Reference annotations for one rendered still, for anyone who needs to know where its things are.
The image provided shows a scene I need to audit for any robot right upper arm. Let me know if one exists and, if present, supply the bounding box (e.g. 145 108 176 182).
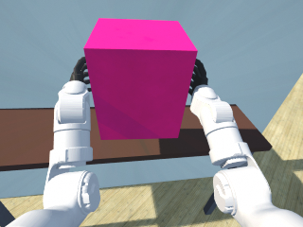
213 166 303 227

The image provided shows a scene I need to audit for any table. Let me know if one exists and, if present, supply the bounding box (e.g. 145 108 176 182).
0 104 272 227

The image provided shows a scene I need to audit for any left robot forearm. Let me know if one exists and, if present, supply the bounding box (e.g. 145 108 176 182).
43 80 93 208

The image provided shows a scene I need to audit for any carton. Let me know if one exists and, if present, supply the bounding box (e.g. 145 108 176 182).
83 18 198 140

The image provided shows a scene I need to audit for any robot left upper arm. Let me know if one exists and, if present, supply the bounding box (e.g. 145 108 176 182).
6 170 100 227

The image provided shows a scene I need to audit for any left robot hand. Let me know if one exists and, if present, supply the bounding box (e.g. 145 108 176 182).
69 57 92 92

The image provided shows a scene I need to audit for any right robot hand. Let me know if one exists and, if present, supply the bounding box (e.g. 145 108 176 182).
188 59 208 96

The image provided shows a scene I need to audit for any right robot forearm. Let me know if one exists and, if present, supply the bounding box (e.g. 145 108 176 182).
190 84 272 201

